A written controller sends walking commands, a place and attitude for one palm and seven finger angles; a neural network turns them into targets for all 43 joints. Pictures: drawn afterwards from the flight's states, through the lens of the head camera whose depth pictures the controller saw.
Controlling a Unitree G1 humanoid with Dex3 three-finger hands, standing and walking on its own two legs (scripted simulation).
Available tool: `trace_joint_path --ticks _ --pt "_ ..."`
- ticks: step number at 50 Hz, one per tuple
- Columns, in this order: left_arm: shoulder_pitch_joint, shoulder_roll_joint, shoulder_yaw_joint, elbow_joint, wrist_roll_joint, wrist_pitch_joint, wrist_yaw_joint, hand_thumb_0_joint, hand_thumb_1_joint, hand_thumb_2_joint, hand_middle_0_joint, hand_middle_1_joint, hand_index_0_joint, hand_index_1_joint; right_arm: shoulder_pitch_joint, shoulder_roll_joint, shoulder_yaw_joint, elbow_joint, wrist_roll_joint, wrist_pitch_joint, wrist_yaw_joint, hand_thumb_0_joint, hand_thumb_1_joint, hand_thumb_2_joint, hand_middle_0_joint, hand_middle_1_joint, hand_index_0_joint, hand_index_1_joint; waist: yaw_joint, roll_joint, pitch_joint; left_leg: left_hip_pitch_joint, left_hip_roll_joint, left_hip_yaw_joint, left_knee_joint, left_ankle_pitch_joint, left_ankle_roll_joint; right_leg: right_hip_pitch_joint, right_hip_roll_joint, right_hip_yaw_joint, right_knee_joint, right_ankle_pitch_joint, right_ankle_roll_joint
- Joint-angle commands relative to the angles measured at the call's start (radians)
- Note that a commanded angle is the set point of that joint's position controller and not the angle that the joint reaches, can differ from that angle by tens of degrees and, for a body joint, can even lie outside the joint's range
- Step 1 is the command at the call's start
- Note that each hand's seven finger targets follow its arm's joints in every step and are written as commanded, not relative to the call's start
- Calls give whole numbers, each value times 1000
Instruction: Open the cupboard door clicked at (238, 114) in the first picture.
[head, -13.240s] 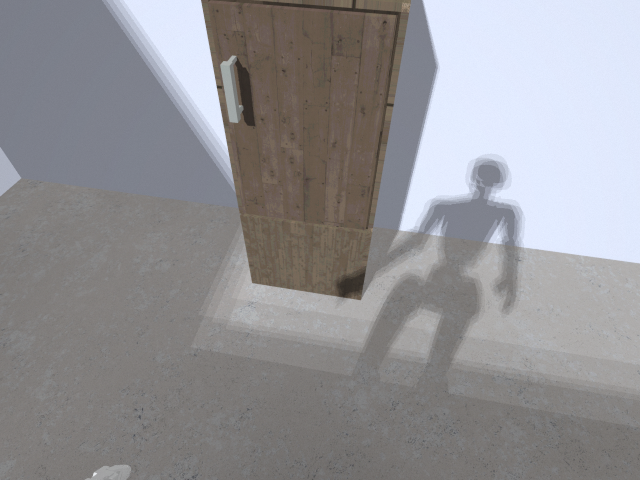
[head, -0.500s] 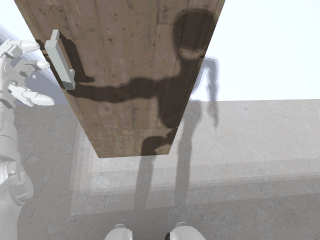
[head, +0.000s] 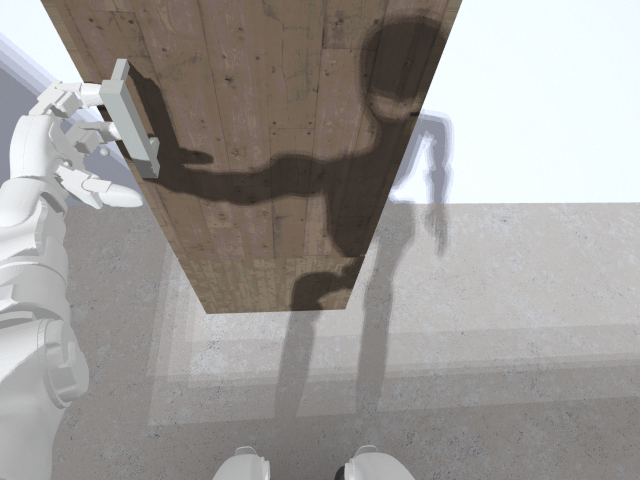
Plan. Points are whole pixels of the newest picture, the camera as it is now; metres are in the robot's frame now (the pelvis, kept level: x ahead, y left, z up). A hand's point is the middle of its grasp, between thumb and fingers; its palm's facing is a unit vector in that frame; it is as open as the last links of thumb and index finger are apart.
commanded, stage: slide the fingers in behind the handle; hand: left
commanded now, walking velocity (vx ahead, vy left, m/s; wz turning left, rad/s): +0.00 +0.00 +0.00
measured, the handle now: (136, 122) +0.53 +0.21 +0.10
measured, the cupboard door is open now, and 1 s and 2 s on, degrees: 0 0 5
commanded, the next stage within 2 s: close the thumb around the handle in 0.80 s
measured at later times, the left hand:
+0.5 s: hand (138, 154) +0.47 +0.20 +0.10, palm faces +0.02 -1.00 -0.01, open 13.9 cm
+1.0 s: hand (136, 153) +0.47 +0.20 +0.10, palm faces +0.02 -1.00 -0.01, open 13.8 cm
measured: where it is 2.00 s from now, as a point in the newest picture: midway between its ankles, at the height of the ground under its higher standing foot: outside the picture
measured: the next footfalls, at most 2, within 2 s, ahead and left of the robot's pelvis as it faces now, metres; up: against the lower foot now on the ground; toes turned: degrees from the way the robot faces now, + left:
none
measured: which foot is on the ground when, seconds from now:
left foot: down 0.00-1.00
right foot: down 0.00-1.00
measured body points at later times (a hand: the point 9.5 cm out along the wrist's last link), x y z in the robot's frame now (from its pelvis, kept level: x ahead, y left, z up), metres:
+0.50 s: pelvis +0.00 -0.01 +0.00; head +0.09 +0.01 +0.44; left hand +0.47 +0.26 +0.11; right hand +0.03 -0.27 -0.11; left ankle +0.00 +0.10 -0.69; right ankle +0.00 -0.12 -0.69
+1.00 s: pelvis +0.00 -0.01 +0.00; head +0.09 +0.00 +0.44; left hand +0.47 +0.26 +0.11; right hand +0.02 -0.28 -0.11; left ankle +0.00 +0.10 -0.69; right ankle +0.00 -0.12 -0.69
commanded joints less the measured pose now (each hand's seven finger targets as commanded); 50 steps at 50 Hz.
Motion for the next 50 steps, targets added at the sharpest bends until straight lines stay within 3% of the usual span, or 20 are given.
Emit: trace_joint_path --ticks 1,2,3,6,8,11,14,17,19,20,23,25,27,29,34,37,45,48,49,50 --pt "-452 209 6 -240 -8 -69 2 0 -500 300 -300 -1200 -300 -1200 134 -175 -76 -53 -6 -26 -10 0 -900 -900 200 300 200 300 -33 133 -437 372 -16 -65 -92 397 1 104 34 36 -70 306 -17" --pt "-442 225 15 -239 -1 -72 8 0 -500 300 -300 -1200 -300 -1200 133 -174 -75 -51 -5 -25 -10 0 -900 -900 200 300 200 300 -28 135 -433 367 -16 -66 -92 397 -1 103 33 36 -69 303 -18" --pt "-469 200 -9 -256 2 -79 13 0 -500 300 -300 -1200 -300 -1200 132 -171 -74 -47 -7 -26 -9 0 -900 -900 200 300 200 300 -38 154 -432 386 -16 -70 -88 419 -1 90 35 35 -66 309 -20" --pt "-430 154 -24 -302 -3 -88 28 0 -500 300 -300 -1200 -300 -1200 125 -164 -79 -51 -7 -29 0 0 -900 -900 200 300 200 300 -19 173 -470 440 -12 -76 -91 467 -9 92 37 28 -64 319 -21" --pt "-433 101 -59 -309 -13 -84 34 0 -500 300 -300 -1200 -300 -1200 122 -160 -80 -50 -7 -31 3 0 -900 -900 200 300 200 300 -35 158 -450 447 -10 -78 -88 474 -7 76 40 23 -68 318 -22" --pt "-388 152 4 -240 -19 -63 57 0 -500 300 -300 -1200 -300 -1200 116 -166 -80 -49 -2 -25 2 0 -900 -900 200 300 200 300 -22 64 -400 362 -15 -67 -105 400 -1 127 38 26 -76 314 -17" --pt "-425 214 42 -233 8 -58 91 0 -500 300 -300 -1200 -300 -1200 113 -163 -71 -58 -5 -25 0 0 -900 -900 200 300 200 300 -11 74 -384 295 -25 -54 -115 363 4 171 30 37 -69 324 -15" --pt "-390 188 21 -270 33 -82 109 0 -500 300 -300 -1200 -300 -1200 111 -152 -75 -70 -8 -28 8 0 -900 -900 200 300 200 300 -1 99 -414 325 -26 -47 -106 395 3 175 29 42 -65 348 -15" --pt "-367 172 13 -256 28 -90 106 0 -500 300 -300 -1200 -300 -1200 112 -153 -76 -71 -6 -26 8 0 -900 -900 200 300 200 300 -7 68 -409 322 -23 -49 -106 391 2 174 32 41 -65 347 -14" --pt "-382 125 -25 -254 22 -89 99 0 -500 300 -300 -1200 -300 -1200 108 -152 -75 -72 -4 -27 9 0 -900 -900 200 300 200 300 -20 73 -399 326 -23 -46 -110 374 2 163 33 42 -70 335 -14" --pt "-413 137 -11 -254 5 -93 84 0 -500 300 -300 -1200 -300 -1200 108 -159 -77 -69 -3 -30 5 0 -900 -900 200 300 200 300 -22 80 -404 326 -27 -46 -109 343 5 171 33 45 -74 317 -18" --pt "-400 184 25 -251 7 -95 81 0 -500 300 -300 -1200 -300 -1200 106 -161 -77 -66 -1 -29 1 0 -900 -900 200 300 200 300 -6 84 -429 319 -28 -45 -112 340 3 192 29 50 -74 321 -18" --pt "-435 153 -3 -247 6 -94 83 0 -500 300 -300 -1200 -300 -1200 103 -156 -73 -60 -1 -33 -1 0 -900 -900 200 300 200 300 -21 77 -395 306 -28 -44 -115 321 6 176 29 49 -78 309 -15" --pt "-435 199 26 -226 14 -97 90 0 -500 300 -300 -1200 -300 -1200 105 -160 -73 -58 0 -33 -5 0 -900 -900 200 300 200 300 -22 64 -378 281 -28 -43 -114 302 9 177 28 55 -80 301 -12" --pt "-417 200 25 -256 17 -115 89 0 -500 300 -300 -1200 -300 -1200 105 -158 -75 -62 -1 -36 -5 0 -900 -900 200 300 200 300 -11 90 -438 314 -29 -43 -108 336 5 191 27 57 -71 323 -15" --pt "-414 171 6 -233 14 -104 84 0 -500 300 -300 -1200 -300 -1200 108 -159 -76 -57 -1 -36 -4 0 -900 -900 200 300 200 300 -17 87 -403 303 -28 -42 -114 320 5 179 28 54 -78 310 -14" --pt "-414 201 23 -239 10 -100 77 0 -500 300 -300 -1200 -300 -1200 111 -161 -75 -63 1 -33 -9 0 -900 -900 200 300 200 300 -14 69 -402 284 -30 -38 -117 318 9 205 27 59 -82 325 -13" --pt "-411 188 22 -272 3 -116 75 0 -332 372 -312 -1218 -312 -1218 113 -161 -80 -63 -2 -37 -8 0 -900 -900 200 300 200 300 -14 77 -437 323 -27 -40 -108 348 9 198 30 57 -76 339 -15" --pt "-415 173 5 -267 6 -116 73 0 -276 396 -316 -1224 -316 -1224 109 -158 -78 -59 -1 -36 -8 0 -900 -900 200 300 200 300 -14 118 -436 336 -26 -43 -112 357 3 181 29 54 -73 336 -16" --pt "-400 153 -3 -251 3 -109 73 0 -220 420 -320 -1230 -320 -1230 109 -157 -78 -56 0 -36 -6 0 -900 -900 200 300 200 300 -18 99 -415 334 -25 -43 -112 346 5 168 30 51 -79 323 -15"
